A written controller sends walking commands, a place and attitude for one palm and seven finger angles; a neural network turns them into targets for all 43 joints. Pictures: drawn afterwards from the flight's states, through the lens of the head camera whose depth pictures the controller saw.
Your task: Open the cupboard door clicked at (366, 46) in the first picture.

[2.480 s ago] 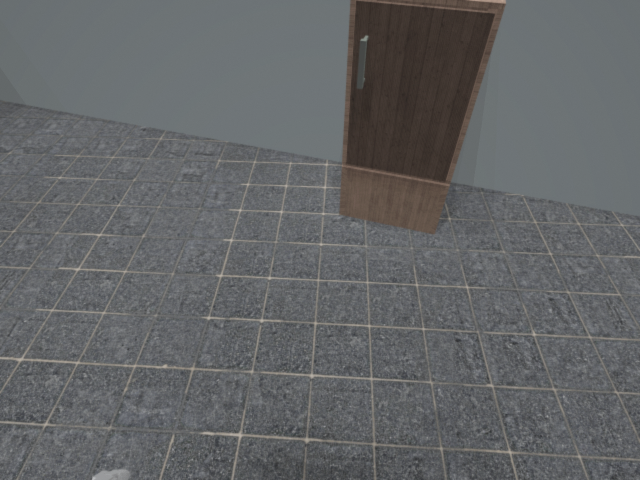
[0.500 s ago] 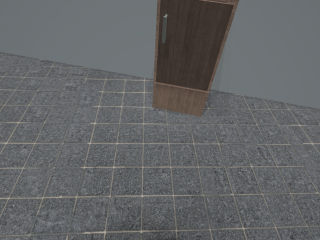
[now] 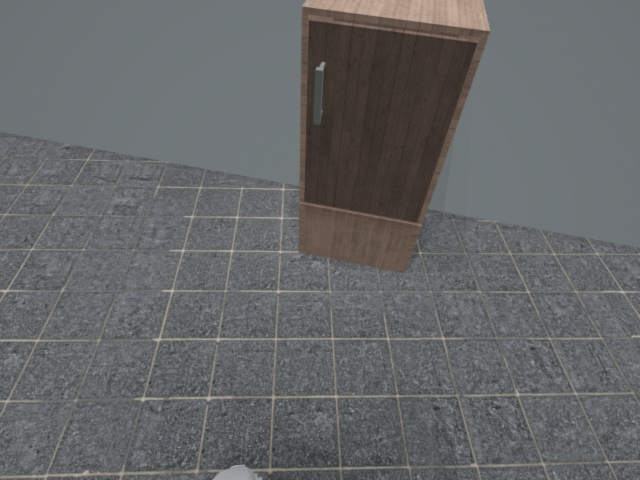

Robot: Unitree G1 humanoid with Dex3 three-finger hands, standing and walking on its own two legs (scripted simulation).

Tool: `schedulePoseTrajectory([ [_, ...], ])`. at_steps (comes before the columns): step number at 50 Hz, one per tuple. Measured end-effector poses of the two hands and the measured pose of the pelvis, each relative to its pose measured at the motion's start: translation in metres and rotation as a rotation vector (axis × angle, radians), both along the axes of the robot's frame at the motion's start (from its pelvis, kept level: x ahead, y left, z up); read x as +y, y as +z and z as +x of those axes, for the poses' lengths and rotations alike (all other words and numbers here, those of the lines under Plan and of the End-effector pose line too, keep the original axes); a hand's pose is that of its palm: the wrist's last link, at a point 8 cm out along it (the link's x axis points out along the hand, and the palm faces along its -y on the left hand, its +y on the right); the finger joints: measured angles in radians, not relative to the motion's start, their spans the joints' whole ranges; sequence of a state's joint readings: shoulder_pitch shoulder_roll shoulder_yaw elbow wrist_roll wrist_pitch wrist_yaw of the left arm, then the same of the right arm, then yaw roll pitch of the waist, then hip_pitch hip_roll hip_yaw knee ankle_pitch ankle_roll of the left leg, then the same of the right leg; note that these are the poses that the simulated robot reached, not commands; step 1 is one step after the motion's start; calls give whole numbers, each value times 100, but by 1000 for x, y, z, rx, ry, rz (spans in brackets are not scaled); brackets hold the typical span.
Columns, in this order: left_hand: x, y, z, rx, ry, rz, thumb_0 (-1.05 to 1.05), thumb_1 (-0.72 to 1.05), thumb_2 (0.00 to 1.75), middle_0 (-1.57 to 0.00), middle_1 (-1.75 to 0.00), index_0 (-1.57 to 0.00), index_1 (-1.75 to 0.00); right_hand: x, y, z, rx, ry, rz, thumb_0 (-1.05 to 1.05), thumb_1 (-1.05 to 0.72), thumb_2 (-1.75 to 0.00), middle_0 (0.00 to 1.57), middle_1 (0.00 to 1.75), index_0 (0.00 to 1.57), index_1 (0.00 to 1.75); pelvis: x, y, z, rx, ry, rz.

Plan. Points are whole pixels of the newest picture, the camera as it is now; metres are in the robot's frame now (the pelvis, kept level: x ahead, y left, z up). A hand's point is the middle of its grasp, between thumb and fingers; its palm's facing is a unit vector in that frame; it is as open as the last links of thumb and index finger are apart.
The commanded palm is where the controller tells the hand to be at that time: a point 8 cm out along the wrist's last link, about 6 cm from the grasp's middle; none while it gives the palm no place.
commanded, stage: walk to a spot facing it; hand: left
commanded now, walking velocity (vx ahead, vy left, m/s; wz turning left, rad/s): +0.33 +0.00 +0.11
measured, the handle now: (319, 93) +1.04 +0.03 -0.03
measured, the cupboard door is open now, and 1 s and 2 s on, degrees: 0 0 0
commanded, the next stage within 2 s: turn to face it in 0.10 s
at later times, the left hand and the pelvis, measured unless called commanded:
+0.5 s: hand (200, 416) +0.25 +0.19 -0.18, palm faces -0.04 -0.98 -0.21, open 7.3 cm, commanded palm none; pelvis +0.21 +0.01 -0.01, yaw -5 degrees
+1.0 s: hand (210, 349) +0.36 +0.20 -0.17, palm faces -0.13 -0.98 -0.15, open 7.4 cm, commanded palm none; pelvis +0.28 +0.03 +0.01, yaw -11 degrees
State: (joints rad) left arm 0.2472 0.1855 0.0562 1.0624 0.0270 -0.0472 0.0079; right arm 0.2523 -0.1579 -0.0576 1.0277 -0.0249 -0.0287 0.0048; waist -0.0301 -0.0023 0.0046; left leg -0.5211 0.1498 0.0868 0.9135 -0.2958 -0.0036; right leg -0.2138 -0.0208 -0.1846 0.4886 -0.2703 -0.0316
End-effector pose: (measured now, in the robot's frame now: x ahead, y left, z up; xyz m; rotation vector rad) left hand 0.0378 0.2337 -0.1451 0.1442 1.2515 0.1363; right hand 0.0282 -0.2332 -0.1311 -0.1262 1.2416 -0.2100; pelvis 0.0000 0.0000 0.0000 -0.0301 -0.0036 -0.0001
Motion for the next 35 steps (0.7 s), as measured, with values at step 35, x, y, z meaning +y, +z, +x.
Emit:
schedulePoseTrajectory([
  [35, -11, 7, 265, 30, -77, 43, 0, 93, 90, -20, -30, -20, -30, 9, -22, 198, 129, -100, 43, 1, -92, -90, 20, 30, 19, 29, -1, -3, 235, 2, -122, 26],
])
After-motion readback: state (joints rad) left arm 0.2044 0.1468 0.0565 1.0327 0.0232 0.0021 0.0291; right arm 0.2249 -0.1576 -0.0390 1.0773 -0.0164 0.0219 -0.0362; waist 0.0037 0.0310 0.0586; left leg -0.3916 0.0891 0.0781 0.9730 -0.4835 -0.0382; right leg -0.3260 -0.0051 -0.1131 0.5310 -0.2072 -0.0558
